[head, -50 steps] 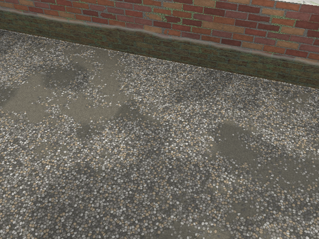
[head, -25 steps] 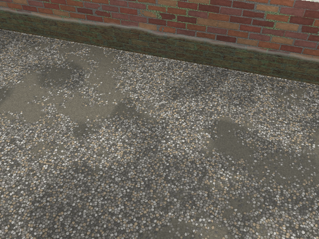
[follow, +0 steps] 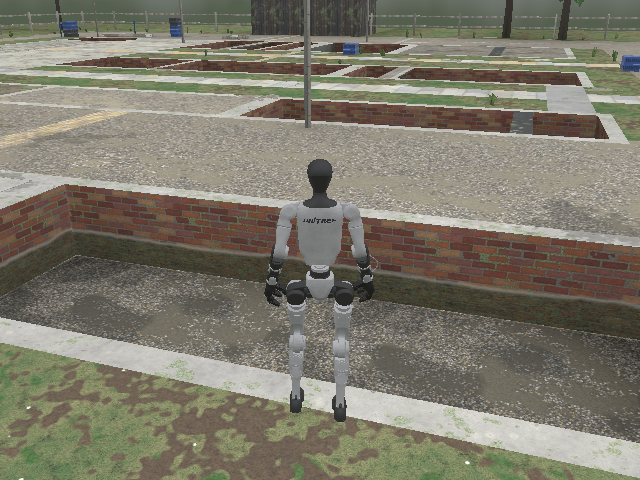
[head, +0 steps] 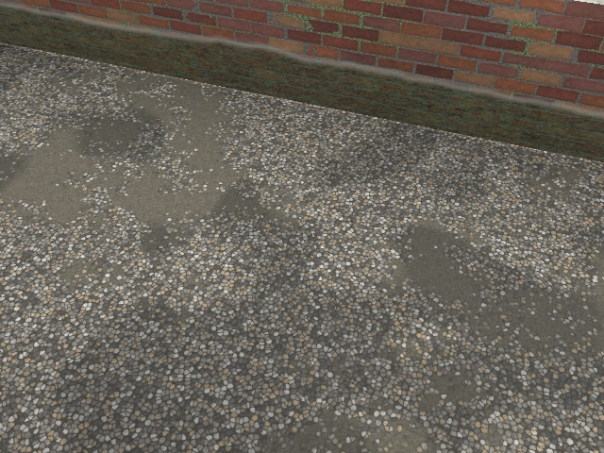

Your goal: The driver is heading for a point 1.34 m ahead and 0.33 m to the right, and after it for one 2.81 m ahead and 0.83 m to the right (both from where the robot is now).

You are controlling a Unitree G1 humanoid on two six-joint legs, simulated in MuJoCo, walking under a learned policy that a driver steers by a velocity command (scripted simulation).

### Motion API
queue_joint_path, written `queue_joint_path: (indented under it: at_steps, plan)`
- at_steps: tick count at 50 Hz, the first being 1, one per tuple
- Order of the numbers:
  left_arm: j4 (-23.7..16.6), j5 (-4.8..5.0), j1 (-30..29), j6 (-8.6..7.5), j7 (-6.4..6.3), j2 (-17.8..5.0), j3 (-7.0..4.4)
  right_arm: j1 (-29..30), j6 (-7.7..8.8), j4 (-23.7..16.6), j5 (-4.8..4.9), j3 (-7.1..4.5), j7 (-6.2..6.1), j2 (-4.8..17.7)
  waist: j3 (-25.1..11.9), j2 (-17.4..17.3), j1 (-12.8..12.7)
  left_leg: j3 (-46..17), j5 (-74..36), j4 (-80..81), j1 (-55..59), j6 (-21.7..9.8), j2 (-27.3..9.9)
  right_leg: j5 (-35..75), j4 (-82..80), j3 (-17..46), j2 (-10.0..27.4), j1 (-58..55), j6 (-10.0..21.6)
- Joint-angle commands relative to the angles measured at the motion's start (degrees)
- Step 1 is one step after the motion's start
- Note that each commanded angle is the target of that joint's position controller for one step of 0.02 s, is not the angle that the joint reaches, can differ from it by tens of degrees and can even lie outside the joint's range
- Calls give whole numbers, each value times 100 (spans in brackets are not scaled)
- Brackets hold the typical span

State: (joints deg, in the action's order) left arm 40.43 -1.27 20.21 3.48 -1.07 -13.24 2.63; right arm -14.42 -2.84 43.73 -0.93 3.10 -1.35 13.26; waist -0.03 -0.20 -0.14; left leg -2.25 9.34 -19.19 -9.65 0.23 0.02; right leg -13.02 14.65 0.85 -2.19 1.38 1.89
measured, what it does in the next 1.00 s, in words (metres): stands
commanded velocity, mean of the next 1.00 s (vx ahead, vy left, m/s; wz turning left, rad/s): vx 0.27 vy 0.00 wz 0.00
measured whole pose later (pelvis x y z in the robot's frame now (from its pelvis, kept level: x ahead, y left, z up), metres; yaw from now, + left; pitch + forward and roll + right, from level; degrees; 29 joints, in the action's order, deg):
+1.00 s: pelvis +0.00 +0.01 -0.03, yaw +0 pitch -1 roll +0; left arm 36.8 -0.6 12.6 2.7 -1.5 -9.4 3.0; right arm -9.2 -4.0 37.6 -0.5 1.8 -2.1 10.4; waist 0.1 0.0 0.5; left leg -1.3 20.2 -39.2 -17.8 -0.9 1.8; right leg -26.1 37.9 1.2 -0.8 10.6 0.7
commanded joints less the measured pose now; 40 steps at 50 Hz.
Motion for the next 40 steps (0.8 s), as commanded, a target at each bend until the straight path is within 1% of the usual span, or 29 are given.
queue_joint_path:
  at_steps: [1,5,7,10,12,13,14,15,16,17,18,19,20,21,22,23,24,25,27,28,29,30,31,32,33,36,37,38,40]
  plan:
    - [-331,-6,152,-64,-26,-538,-111,-17,75,-360,-3,-108,-21,571,-12,-5,18,-551,-908,213,43,-400,-467,1368,-187,627,581,166,257]
    - [-114,13,420,-42,-109,-532,-129,10,45,-304,27,-96,-119,614,176,11,-60,-471,-390,251,-237,-279,-337,1000,-192,563,483,218,218]
    - [-194,-18,286,-66,-68,-562,-111,-151,93,-294,0,-83,-45,590,112,47,21,-514,-888,195,-4,-352,-438,1586,-211,651,572,285,265]
    - [34,43,564,-28,-206,-579,-124,-160,149,-291,58,-125,-82,732,29,-66,-91,-440,-644,166,-92,-275,-325,964,-201,574,436,200,172]
    - [105,32,582,5,-244,-535,-103,-136,153,-309,70,-108,-95,668,189,-11,-86,-421,-491,221,-222,-234,-315,884,-229,581,428,292,171]
    - [8,-14,396,-6,-221,-520,-55,-318,169,-291,53,-69,-51,526,139,55,19,-454,-583,276,-19,-271,-401,973,-307,669,515,404,228]
    - [-312,142,-504,-103,-76,-145,13,188,80,-324,147,-103,-46,193,18,-181,170,-327,-1019,276,163,-162,-504,1640,-52,591,745,644,26]
    - [-360,173,-481,-125,-33,-243,-8,183,49,-398,73,-107,-43,219,-346,-86,142,-278,-1093,86,299,-191,-443,1611,37,564,659,507,-32]
    - [-99,170,-21,-115,-33,-293,-10,-34,14,-270,63,-101,-107,275,-745,-51,12,-289,-317,4,402,-238,-358,362,5,434,482,265,-2]
    - [-78,140,-41,-94,-38,-238,13,61,-19,-274,60,-104,-130,265,-385,-23,16,-272,-144,-57,226,-247,-317,27,15,420,420,523,19]
    - [-324,102,-548,-45,-45,-179,20,432,-10,-415,18,-112,-56,160,196,62,103,-120,-652,-262,-113,-239,-265,910,203,473,495,906,43]
    - [-374,-16,-490,-20,11,-191,27,409,-28,-427,-18,-90,-28,149,-78,109,104,-131,-565,-260,-141,-278,-265,1162,332,447,530,668,117]
    - [-135,7,-47,-27,25,-218,17,94,-57,-261,44,-94,-108,239,-396,119,-21,-180,235,-280,-111,-282,-203,-24,309,321,367,413,138]
    - [-435,27,-599,-32,31,-161,18,568,-58,-446,45,-139,-73,212,329,135,73,-41,-423,-521,-482,-273,-160,1026,497,460,480,863,156]
    - [-441,36,-566,-70,33,-252,-9,507,-53,-465,32,-133,-72,188,19,223,83,-40,-446,-565,-450,-268,-165,1223,597,469,512,682,201]
    - [-224,119,-141,-132,33,-327,-51,135,-57,-256,108,-184,-174,429,-348,282,-36,-69,472,-635,-404,-284,-119,24,566,380,337,369,237]
    - [-499,85,-675,-103,23,-267,-49,656,-60,-458,57,-189,-116,319,433,276,53,53,-259,-808,-914,-244,-85,1085,703,549,512,729,287]
    - [-525,75,-672,-96,20,-310,-68,629,-48,-487,-9,-173,-99,256,169,260,53,67,-372,-868,-860,-237,-95,1493,819,580,611,597,346]
    - [-626,76,-720,-77,10,-282,-90,640,-35,-538,-12,-189,-80,200,33,181,48,104,-668,-984,-825,-222,-71,1833,1041,542,614,514,370]
    - [-483,105,-478,-123,17,-203,-59,355,-42,-423,64,-181,-160,227,-409,152,-15,2,50,-933,-486,-246,-47,709,999,379,436,423,308]
    - [-495,182,-648,-136,-45,-154,-63,494,-23,-477,94,-212,-178,236,-15,168,1,15,-98,-1011,-575,-247,-37,329,993,358,311,756,233]
    - [-720,154,-1031,-88,-84,-170,-67,858,-5,-658,49,-224,-97,190,370,123,84,129,-1063,-1209,-854,-213,-86,1309,1136,462,464,939,240]
    - [-748,120,-1020,-66,-89,-235,-101,759,9,-685,-7,-232,-64,177,78,93,96,143,-1332,-1231,-776,-226,-91,1584,1297,443,483,785,255]
    - [-662,59,-729,-100,-21,-100,-58,467,-29,-584,45,-210,-135,187,-493,-5,28,-32,-489,-1100,-415,-282,-66,686,1334,261,318,556,229]
    - [-641,86,-812,-65,-48,-11,-37,568,-20,-620,10,-206,-119,142,-176,-40,17,-17,-483,-1119,-531,-303,-45,350,1319,241,248,785,179]
    - [-708,99,-967,-121,-64,-21,-50,696,-32,-761,73,-254,-136,237,-101,-91,51,-119,-681,-1201,-567,-356,-118,210,1512,176,174,942,124]
    - [-900,83,-1231,-82,-82,-92,-62,1001,-13,-927,42,-265,-51,228,109,-75,111,49,-1718,-1448,-831,-332,-146,1265,1643,319,356,976,126]
    - [-740,81,-900,-123,-70,-114,-91,573,-2,-816,24,-259,-102,223,-514,-37,63,-67,-952,-1299,-489,-363,-95,530,1696,180,221,710,124]
    - [-780,74,-974,-138,-62,0,-56,743,-18,-902,63,-268,-112,234,-305,-115,50,-120,-864,-1314,-559,-380,-109,367,1733,152,187,876,95]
